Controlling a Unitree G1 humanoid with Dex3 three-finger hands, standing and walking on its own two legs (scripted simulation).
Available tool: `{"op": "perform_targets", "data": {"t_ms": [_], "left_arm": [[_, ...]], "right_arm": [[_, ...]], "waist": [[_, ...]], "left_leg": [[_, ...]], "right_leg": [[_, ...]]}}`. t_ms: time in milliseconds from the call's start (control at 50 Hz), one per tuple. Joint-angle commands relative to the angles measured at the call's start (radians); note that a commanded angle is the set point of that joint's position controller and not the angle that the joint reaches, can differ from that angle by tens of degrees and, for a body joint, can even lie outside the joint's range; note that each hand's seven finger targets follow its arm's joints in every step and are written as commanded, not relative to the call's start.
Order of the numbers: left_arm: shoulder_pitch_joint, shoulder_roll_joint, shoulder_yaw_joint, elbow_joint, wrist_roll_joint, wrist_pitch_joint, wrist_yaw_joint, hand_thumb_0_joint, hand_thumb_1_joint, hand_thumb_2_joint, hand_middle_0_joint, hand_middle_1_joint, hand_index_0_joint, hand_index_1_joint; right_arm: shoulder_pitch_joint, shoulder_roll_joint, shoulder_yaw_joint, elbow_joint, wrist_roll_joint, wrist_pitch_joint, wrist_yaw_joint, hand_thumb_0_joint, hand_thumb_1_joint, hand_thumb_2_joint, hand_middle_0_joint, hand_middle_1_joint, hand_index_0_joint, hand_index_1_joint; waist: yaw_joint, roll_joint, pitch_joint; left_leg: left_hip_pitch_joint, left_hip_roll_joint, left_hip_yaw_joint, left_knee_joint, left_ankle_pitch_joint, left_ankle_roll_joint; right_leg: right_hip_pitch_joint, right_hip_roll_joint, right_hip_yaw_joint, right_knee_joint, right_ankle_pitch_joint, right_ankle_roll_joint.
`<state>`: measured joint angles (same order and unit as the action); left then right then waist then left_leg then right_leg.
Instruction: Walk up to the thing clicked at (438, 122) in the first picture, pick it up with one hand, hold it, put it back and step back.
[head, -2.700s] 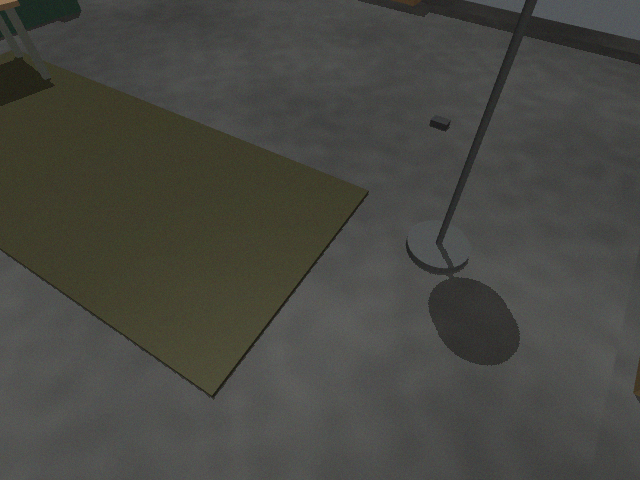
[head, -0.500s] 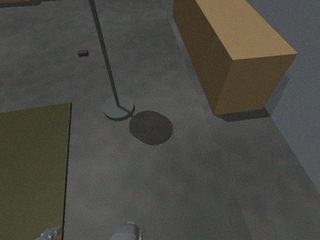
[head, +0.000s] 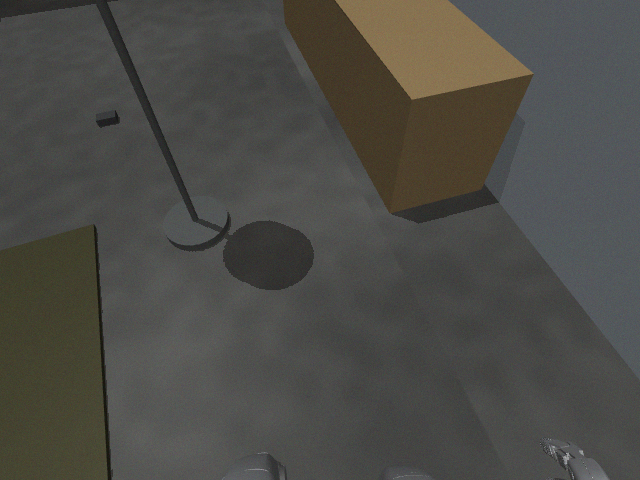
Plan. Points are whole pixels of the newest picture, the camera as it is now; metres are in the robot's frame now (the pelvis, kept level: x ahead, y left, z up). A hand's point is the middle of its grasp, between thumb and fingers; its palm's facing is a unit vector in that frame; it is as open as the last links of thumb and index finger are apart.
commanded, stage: walk up
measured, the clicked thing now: (107, 118) +1.75 +1.08 -0.73
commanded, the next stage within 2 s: stand in 0.70 s
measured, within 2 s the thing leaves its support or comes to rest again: neither
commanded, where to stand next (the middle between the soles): +0.06 +0.02 m, yaw -3 degrees
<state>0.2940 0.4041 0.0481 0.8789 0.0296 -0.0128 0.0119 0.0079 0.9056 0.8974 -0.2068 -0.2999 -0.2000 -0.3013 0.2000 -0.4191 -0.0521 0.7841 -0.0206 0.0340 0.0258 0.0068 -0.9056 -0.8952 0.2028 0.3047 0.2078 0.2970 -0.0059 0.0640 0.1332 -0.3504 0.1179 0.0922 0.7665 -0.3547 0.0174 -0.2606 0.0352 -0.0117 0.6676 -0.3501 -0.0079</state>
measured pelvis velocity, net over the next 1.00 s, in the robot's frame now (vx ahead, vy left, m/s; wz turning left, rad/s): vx -0.01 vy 0.02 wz -0.07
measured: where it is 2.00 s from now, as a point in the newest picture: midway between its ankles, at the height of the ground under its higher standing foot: outside the picture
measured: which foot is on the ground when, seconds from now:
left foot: up 0.00-0.20, down 0.22-1.00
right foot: down 0.00-1.00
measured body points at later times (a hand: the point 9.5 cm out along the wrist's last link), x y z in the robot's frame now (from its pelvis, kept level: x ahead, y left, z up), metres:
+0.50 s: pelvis -0.01 +0.01 +0.02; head +0.00 +0.02 +0.47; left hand +0.13 +0.29 -0.11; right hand +0.04 -0.30 -0.10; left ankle +0.00 +0.16 -0.72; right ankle +0.01 -0.12 -0.72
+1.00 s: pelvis -0.01 +0.02 +0.03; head +0.00 +0.01 +0.48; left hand +0.08 +0.32 -0.10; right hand +0.05 -0.29 -0.11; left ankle +0.00 +0.16 -0.72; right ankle +0.01 -0.12 -0.72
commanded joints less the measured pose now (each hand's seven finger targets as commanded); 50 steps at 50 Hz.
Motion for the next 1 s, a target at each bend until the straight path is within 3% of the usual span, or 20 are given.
{"op": "perform_targets", "data": {"t_ms": [0, 60, 120, 160, 180, 200, 220, 240, 260, 280, 320, 340, 420, 560, 700, 780, 840, 920, 980], "left_arm": [[-0.04, 0.316, 0.065, -0.096, 0.005, -0.049, 0.022, 0.0, 0.9, 0.9, -0.2, -0.3, -0.2, -0.3], [-0.073, 0.235, 0.049, -0.081, -0.009, -0.055, 0.023, 0.0, 0.9, 0.9, -0.2, -0.3, -0.2, -0.3], [-0.064, 0.228, 0.043, -0.074, -0.007, -0.055, 0.021, 0.0, 0.9, 0.9, -0.2, -0.3, -0.2, -0.3], [-0.093, 0.217, 0.037, -0.07, -0.014, -0.042, 0.018, 0.0, 0.9, 0.9, -0.2, -0.3, -0.2, -0.3], [-0.125, 0.211, 0.037, -0.075, -0.02, -0.036, 0.016, 0.0, 0.9, 0.9, -0.2, -0.3, -0.2, -0.3], [-0.13, 0.19, 0.033, -0.077, -0.028, -0.031, 0.015, 0.0, 0.9, 0.9, -0.2, -0.3, -0.2, -0.3], [-0.13, 0.164, 0.025, -0.08, -0.036, -0.029, 0.012, 0.0, 0.9, 0.9, -0.2, -0.3, -0.2, -0.3], [-0.117, 0.159, 0.023, -0.049, -0.04, -0.022, 0.012, 0.0, 0.9, 0.9, -0.2, -0.3, -0.2, -0.3], [-0.107, 0.17, 0.025, -0.017, -0.03, -0.019, 0.014, 0.0, 0.9, 0.9, -0.2, -0.3, -0.2, -0.3], [-0.1, 0.173, 0.023, 0.003, -0.022, -0.025, 0.014, 0.0, 0.9, 0.9, -0.2, -0.3, -0.2, -0.3], [-0.153, 0.197, 0.026, 0.009, -0.022, -0.033, 0.004, 0.0, 0.9, 0.9, -0.2, -0.3, -0.2, -0.3], [-0.185, 0.202, 0.027, 0.012, -0.024, -0.032, 0.002, 0.0, 0.9, 0.9, -0.2, -0.3, -0.2, -0.3], [-0.202, 0.17, 0.011, 0.057, -0.029, -0.024, -0.003, 0.0, 0.9, 0.9, -0.2, -0.3, -0.2, -0.3], [-0.246, 0.164, 0.006, 0.124, -0.027, -0.02, -0.012, 0.0, 0.9, 0.9, -0.2, -0.3, -0.2, -0.3], [-0.262, 0.166, -0.004, 0.172, -0.025, -0.024, -0.014, 0.0, 0.9, 0.9, -0.2, -0.3, -0.2, -0.3], [-0.258, 0.165, -0.009, 0.191, -0.023, -0.024, -0.013, 0.0, 0.9, 0.9, -0.2, -0.3, -0.2, -0.3], [-0.257, 0.171, -0.009, 0.197, -0.023, -0.027, -0.01, 0.0, 0.9, 0.9, -0.2, -0.3, -0.2, -0.3], [-0.254, 0.179, -0.01, 0.203, -0.02, -0.026, -0.007, 0.0, 0.9, 0.9, -0.2, -0.3, -0.2, -0.3], [-0.248, 0.177, -0.009, 0.205, -0.024, -0.025, -0.009, 0.0, 0.9, 0.9, -0.2, -0.3, -0.2, -0.3]], "right_arm": [[-0.031, -0.164, -0.045, -0.072, 0.016, -0.009, -0.023, 0.0, -0.9, -0.9, 0.2, 0.3, 0.2, 0.3], [-0.011, -0.16, -0.041, -0.011, 0.033, -0.022, -0.019, 0.0, -0.9, -0.9, 0.2, 0.3, 0.2, 0.3], [-0.011, -0.147, -0.027, 0.017, 0.028, -0.036, -0.023, 0.0, -0.9, -0.9, 0.2, 0.3, 0.2, 0.3], [0.006, -0.138, -0.025, 0.047, 0.023, -0.05, -0.026, 0.0, -0.9, -0.9, 0.2, 0.3, 0.2, 0.3], [0.033, -0.138, -0.029, 0.07, 0.019, -0.057, -0.028, 0.0, -0.9, -0.9, 0.2, 0.3, 0.2, 0.3], [0.041, -0.158, -0.036, 0.086, 0.016, -0.064, -0.032, 0.0, -0.9, -0.9, 0.2, 0.3, 0.2, 0.3], [0.046, -0.19, -0.039, 0.09, 0.008, -0.072, -0.037, 0.0, -0.9, -0.9, 0.2, 0.3, 0.2, 0.3], [-0.031, -0.224, -0.04, 0.085, 0.015, -0.075, -0.034, 0.0, -0.9, -0.9, 0.2, 0.3, 0.2, 0.3], [-0.085, -0.22, -0.034, 0.085, 0.016, -0.073, -0.028, 0.0, -0.9, -0.9, 0.2, 0.3, 0.2, 0.3], [-0.111, -0.196, -0.024, 0.093, 0.019, -0.071, -0.025, 0.0, -0.9, -0.9, 0.2, 0.3, 0.2, 0.3], [-0.095, -0.159, -0.007, 0.109, 0.02, -0.07, -0.024, 0.0, -0.9, -0.9, 0.2, 0.3, 0.2, 0.3], [-0.065, -0.156, -0.005, 0.131, 0.017, -0.071, -0.026, 0.0, -0.9, -0.9, 0.2, 0.3, 0.2, 0.3], [-0.117, -0.164, -0.001, 0.168, 0.014, -0.075, -0.022, 0.0, -0.9, -0.9, 0.2, 0.3, 0.2, 0.3], [-0.136, -0.165, 0.004, 0.211, 0.016, -0.077, -0.023, 0.0, -0.9, -0.9, 0.2, 0.3, 0.2, 0.3], [-0.134, -0.161, 0.003, 0.248, 0.014, -0.073, -0.027, 0.0, -0.9, -0.9, 0.2, 0.3, 0.2, 0.3], [-0.147, -0.156, 0.001, 0.265, 0.014, -0.067, -0.024, 0.0, -0.9, -0.9, 0.2, 0.3, 0.2, 0.3], [-0.139, -0.154, 0.0, 0.275, 0.014, -0.066, -0.023, 0.0, -0.9, -0.9, 0.2, 0.3, 0.2, 0.3], [-0.144, -0.149, -0.001, 0.288, 0.011, -0.059, -0.019, 0.0, -0.9, -0.9, 0.2, 0.3, 0.2, 0.3], [-0.133, -0.149, 0.0, 0.295, 0.009, -0.063, -0.019, 0.0, -0.9, -0.9, 0.2, 0.3, 0.2, 0.3]], "waist": [[0.01, -0.235, -0.055], [-0.009, -0.219, -0.082], [0.01, -0.271, -0.16], [-0.005, -0.259, -0.184], [-0.023, -0.25, -0.2], [-0.019, -0.205, -0.217], [-0.016, -0.119, -0.241], [0.016, -0.047, -0.207], [0.036, -0.022, -0.173], [0.049, -0.014, -0.17], [0.018, -0.046, -0.162], [0.0, -0.032, -0.15], [0.022, 0.002, -0.12], [0.011, -0.038, -0.136], [-0.004, -0.06, -0.155], [-0.004, -0.094, -0.141], [-0.011, -0.095, -0.167], [-0.005, -0.102, -0.131], [-0.005, -0.071, -0.138]], "left_leg": [[-0.037, -0.038, -0.142, 0.19, -0.248, -0.004], [-0.057, -0.048, -0.134, 0.117, -0.171, 0.006], [0.024, -0.067, -0.099, -0.029, -0.117, -0.002], [0.111, -0.091, -0.067, -0.189, 0.0, -0.004], [0.177, -0.084, -0.073, -0.268, 0.143, -0.002], [0.235, -0.05, -0.113, -0.282, 0.263, 0.015], [0.276, 0.044, -0.224, -0.314, 0.361, 0.048], [0.181, 0.112, -0.319, -0.322, 0.262, 0.112], [0.09, 0.134, -0.316, -0.321, 0.198, 0.127], [0.078, 0.095, -0.253, -0.296, 0.196, 0.091], [0.1, -0.014, -0.136, -0.272, 0.151, 0.028], [0.106, -0.02, -0.134, -0.291, 0.122, 0.017], [0.11, 0.014, -0.169, -0.373, 0.098, 0.031], [0.165, 0.017, -0.15, -0.419, 0.088, 0.024], [0.234, 0.019, -0.149, -0.456, 0.185, 0.004], [0.259, 0.016, -0.15, -0.467, 0.149, 0.0], [0.287, 0.015, -0.143, -0.465, 0.177, -0.002], [0.252, 0.007, -0.145, -0.476, 0.101, -0.001], [0.248, 0.012, -0.15, -0.488, 0.128, -0.001]], "right_leg": [[-0.111, -0.39, 0.567, -0.288, 0.26, -0.285], [0.02, -0.245, 0.331, -0.215, 0.449, -0.188], [0.068, -0.209, 0.286, -0.157, 0.57, -0.171], [0.064, -0.17, 0.221, -0.094, 0.587, -0.142], [0.032, -0.169, 0.206, -0.07, 0.552, -0.121], [0.0, -0.15, 0.194, -0.047, 0.491, -0.092], [-0.05, -0.115, 0.17, -0.005, 0.376, -0.052], [-0.027, -0.051, 0.119, -0.011, 0.186, -0.031], [0.048, -0.058, 0.101, -0.052, 0.101, -0.029], [0.088, -0.077, 0.143, -0.121, 0.139, -0.044], [0.06, -0.123, 0.221, -0.172, 0.235, -0.072], [0.044, -0.132, 0.225, -0.17, 0.231, -0.078], [0.05, -0.093, 0.177, -0.203, 0.209, -0.055], [0.073, -0.101, 0.189, -0.277, 0.21, -0.043], [0.081, -0.127, 0.182, -0.322, 0.308, -0.019], [0.05, -0.125, 0.174, -0.361, 0.225, -0.011], [0.062, -0.136, 0.179, -0.371, 0.267, -0.012], [0.044, -0.136, 0.185, -0.406, 0.117, -0.008], [0.061, -0.137, 0.18, -0.394, 0.172, -0.01]]}}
